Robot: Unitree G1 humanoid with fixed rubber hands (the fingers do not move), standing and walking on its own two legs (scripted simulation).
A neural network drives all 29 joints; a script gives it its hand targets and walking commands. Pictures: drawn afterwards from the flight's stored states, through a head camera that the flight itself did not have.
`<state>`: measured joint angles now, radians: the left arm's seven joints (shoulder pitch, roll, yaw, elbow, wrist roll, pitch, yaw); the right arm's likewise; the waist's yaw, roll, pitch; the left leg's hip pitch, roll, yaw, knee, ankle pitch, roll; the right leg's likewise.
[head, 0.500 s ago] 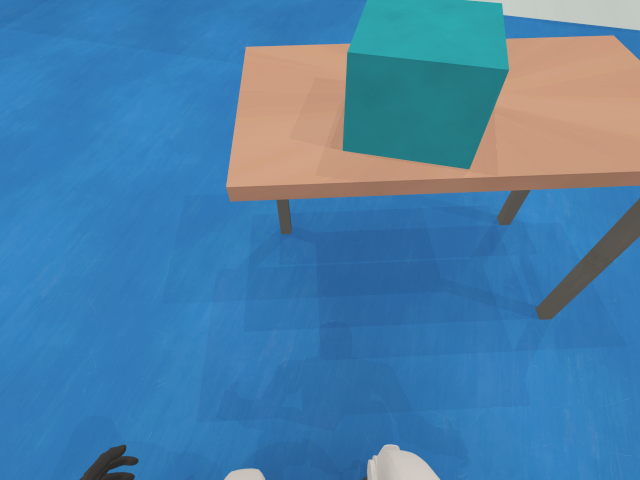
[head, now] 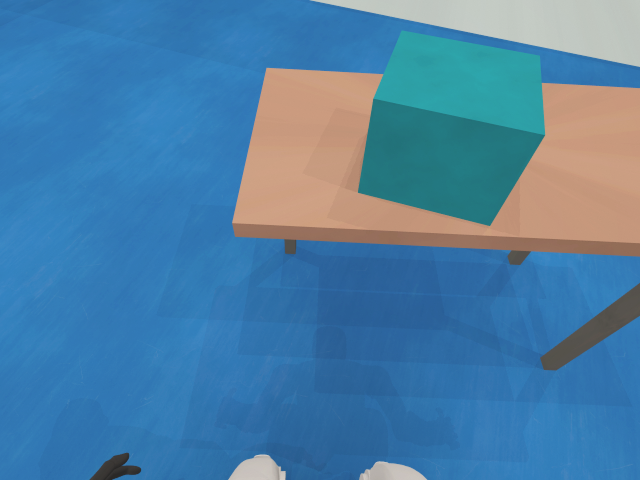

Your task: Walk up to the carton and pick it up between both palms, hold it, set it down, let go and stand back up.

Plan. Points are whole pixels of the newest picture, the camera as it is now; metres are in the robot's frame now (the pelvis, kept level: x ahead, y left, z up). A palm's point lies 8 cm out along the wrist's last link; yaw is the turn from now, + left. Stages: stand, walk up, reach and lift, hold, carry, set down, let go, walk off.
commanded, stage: walk up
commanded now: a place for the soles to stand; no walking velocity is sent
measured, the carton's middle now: (445, 126) +0.68 -0.15 +0.05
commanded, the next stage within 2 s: none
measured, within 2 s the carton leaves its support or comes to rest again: neither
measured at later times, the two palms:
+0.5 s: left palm (205, 464) +0.15 +0.17 -0.09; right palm out of the picture +0.11 -0.47 -0.10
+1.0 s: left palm (221, 451) +0.17 +0.16 -0.11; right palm out of the picture +0.21 -0.48 -0.09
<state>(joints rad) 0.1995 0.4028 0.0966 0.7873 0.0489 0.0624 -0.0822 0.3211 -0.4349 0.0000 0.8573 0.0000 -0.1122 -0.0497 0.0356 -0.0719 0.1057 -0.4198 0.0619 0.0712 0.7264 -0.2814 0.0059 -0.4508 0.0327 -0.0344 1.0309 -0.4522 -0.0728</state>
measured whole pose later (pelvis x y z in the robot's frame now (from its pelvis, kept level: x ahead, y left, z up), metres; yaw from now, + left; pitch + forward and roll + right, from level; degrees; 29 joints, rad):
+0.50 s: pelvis +0.06 -0.14 +0.00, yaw -1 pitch -5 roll +3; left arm 0.20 0.40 0.11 0.79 0.05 0.03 -0.07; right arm 0.32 -0.43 0.00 0.87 0.00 -0.06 -0.07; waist 0.05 -0.05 0.11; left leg -0.48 0.03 -0.01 1.19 -0.41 0.00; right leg -0.36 0.00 -0.07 0.81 -0.38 -0.06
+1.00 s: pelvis +0.11 -0.15 +0.00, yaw +3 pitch -2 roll +1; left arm 0.23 0.40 0.09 0.81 0.04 0.05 -0.04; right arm 0.23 -0.43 0.00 0.87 0.00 -0.07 -0.07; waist 0.02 -0.06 0.12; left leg -0.43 0.03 0.04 0.73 -0.26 0.02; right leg -0.40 -0.01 -0.02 0.99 -0.55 -0.06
